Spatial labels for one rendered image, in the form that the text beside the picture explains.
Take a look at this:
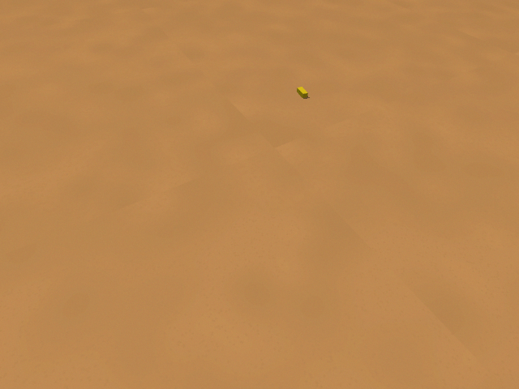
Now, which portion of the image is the small box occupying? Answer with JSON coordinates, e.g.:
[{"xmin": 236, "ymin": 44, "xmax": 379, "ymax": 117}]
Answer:
[{"xmin": 297, "ymin": 87, "xmax": 308, "ymax": 98}]

